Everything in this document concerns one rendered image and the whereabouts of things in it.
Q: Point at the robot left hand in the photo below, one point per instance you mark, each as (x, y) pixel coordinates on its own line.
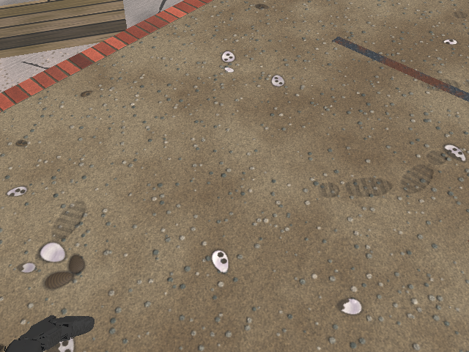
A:
(49, 332)

